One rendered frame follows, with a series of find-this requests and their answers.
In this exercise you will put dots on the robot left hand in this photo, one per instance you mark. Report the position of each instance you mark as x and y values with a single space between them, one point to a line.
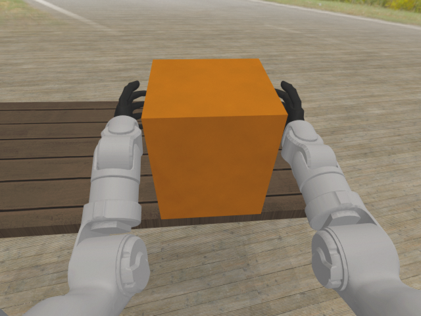
125 105

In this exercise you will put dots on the robot right hand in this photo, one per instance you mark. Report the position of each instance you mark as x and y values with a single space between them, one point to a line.
292 102

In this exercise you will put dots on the right robot upper arm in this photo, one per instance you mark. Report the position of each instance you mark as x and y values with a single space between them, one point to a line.
359 262

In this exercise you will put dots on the robot right forearm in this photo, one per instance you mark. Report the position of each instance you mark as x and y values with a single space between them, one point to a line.
328 197

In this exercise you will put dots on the robot left forearm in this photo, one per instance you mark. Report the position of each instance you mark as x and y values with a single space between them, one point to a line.
113 206

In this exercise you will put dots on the carton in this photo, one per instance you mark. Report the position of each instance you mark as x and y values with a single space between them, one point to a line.
213 128

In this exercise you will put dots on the left robot upper arm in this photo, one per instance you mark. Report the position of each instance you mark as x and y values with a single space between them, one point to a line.
104 273

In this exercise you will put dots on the table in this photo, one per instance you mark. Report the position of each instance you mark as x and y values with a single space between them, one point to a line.
46 158

